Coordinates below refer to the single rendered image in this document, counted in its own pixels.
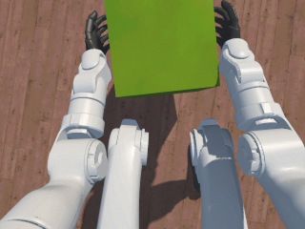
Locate robot thigh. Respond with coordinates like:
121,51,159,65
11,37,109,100
190,124,248,229
96,125,149,229

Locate right robot forearm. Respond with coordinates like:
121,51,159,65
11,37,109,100
218,38,305,152

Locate left robot thigh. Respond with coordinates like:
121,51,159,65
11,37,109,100
96,125,149,229

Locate robot right hand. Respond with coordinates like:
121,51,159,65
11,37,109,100
213,0,241,50

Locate right robot thigh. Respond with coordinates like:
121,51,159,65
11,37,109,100
190,124,248,229

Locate robot right upper arm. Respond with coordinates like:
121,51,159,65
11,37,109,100
236,128,305,229

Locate carton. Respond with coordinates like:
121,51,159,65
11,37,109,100
104,0,220,98

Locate robot left hand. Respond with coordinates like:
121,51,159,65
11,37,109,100
85,10,110,55

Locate left robot forearm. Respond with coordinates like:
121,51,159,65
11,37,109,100
48,49,112,175

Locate robot left upper arm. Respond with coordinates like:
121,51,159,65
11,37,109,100
0,138,109,229

